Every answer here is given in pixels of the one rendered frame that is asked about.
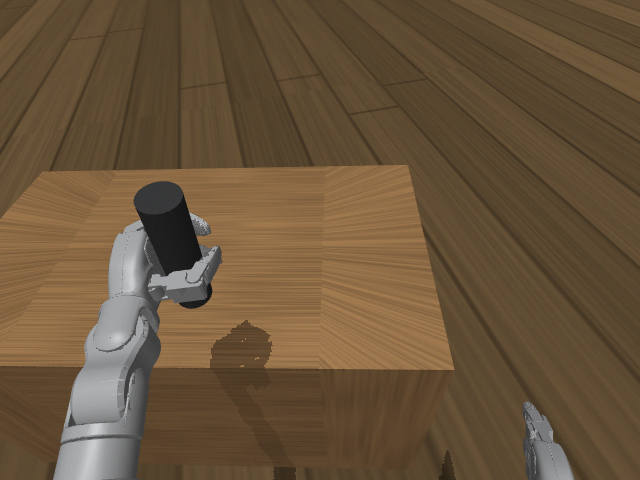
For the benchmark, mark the left robot arm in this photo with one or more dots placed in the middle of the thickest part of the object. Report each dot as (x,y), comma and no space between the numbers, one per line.
(107,408)

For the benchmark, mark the right robot hand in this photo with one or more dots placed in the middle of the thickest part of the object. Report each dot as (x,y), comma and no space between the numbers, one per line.
(545,460)

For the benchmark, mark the can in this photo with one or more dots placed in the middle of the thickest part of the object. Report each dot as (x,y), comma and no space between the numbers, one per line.
(163,211)

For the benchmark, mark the left robot hand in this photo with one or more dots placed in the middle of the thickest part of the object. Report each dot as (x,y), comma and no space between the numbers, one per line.
(135,270)

